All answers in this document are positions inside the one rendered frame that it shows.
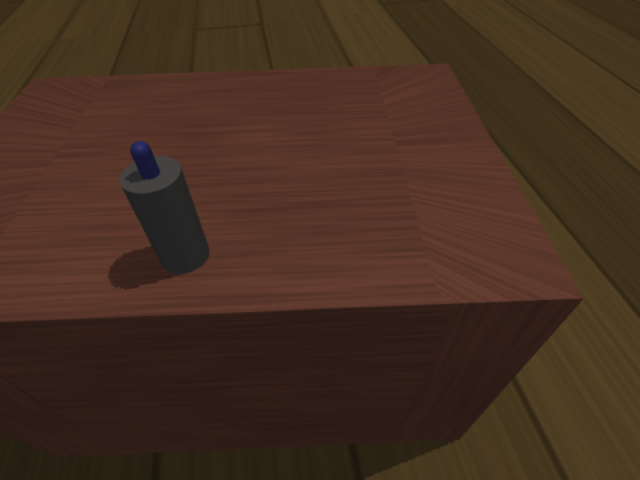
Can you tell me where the bottle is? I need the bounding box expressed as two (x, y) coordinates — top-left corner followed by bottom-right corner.
(120, 141), (210, 274)

